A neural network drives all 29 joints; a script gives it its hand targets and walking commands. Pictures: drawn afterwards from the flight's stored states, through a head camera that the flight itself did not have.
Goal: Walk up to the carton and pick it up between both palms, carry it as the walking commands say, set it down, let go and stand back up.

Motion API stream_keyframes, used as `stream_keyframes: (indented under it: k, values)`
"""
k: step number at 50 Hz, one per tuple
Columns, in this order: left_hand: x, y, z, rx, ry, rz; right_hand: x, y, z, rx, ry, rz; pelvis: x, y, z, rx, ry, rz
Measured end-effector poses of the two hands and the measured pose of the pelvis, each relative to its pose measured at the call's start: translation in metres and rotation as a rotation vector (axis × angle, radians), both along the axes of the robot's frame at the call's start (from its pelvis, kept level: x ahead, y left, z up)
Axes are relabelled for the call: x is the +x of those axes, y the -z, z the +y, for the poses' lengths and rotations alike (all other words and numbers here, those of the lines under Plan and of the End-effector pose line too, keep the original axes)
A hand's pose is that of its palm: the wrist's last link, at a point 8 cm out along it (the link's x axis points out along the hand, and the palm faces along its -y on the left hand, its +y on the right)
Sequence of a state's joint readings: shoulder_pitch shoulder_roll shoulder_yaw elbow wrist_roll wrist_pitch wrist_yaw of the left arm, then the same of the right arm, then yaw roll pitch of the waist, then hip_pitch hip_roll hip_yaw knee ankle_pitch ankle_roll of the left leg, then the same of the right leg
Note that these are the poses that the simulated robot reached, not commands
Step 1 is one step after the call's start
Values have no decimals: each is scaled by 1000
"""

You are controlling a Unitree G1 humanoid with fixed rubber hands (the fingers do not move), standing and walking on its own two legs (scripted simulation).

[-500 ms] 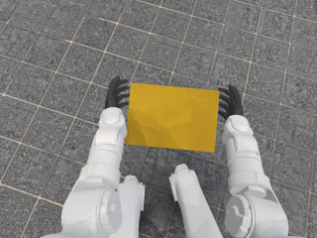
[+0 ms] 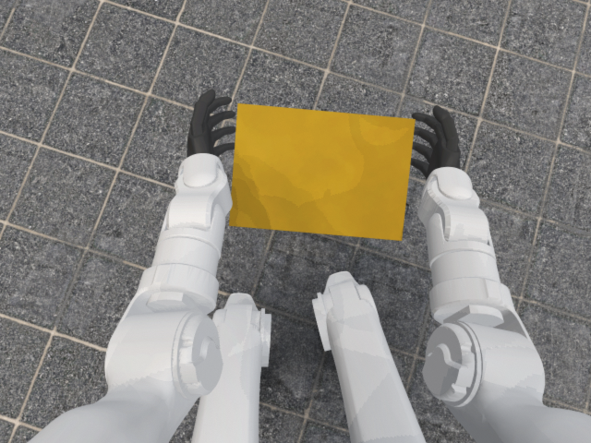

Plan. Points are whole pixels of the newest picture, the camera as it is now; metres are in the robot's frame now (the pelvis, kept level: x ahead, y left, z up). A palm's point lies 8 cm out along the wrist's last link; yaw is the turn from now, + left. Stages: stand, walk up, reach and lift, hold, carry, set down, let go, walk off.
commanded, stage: set down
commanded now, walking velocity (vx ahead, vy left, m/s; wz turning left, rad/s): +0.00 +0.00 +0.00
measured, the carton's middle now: (316, 177) +0.46 -0.09 -0.19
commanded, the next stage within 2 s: none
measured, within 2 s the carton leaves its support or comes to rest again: neither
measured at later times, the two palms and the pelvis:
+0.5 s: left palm (219, 161) +0.51 +0.06 -0.18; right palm (419, 171) +0.45 -0.25 -0.19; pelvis -0.01 +0.00 -0.06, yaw +0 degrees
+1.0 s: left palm (223, 166) +0.52 +0.06 -0.25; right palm (405, 173) +0.46 -0.25 -0.25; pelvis -0.01 +0.00 -0.09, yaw +1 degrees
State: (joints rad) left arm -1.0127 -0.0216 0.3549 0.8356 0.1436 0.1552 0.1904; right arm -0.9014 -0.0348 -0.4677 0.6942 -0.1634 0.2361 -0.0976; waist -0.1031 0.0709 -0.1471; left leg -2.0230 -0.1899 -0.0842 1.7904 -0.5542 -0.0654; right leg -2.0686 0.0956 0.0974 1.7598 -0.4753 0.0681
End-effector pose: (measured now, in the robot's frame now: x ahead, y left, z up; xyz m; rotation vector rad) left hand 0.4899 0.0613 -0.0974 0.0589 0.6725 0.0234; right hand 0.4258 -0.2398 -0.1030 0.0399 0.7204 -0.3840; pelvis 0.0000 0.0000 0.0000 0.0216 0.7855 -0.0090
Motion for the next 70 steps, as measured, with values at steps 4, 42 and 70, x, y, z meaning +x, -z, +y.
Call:
stream_keyframes:
  k: [4,42,70]
  values:
    - [3,13,-1,2,-1,1,3,14,-1,-1,-6,2,-2,10,0,0,-1,4]
    - [25,140,-2,6,19,58,30,134,-9,2,-83,56,-9,88,-2,-11,-26,-3]
    - [25,164,2,18,54,88,30,158,-9,31,-109,79,-8,104,0,-23,-31,-62]
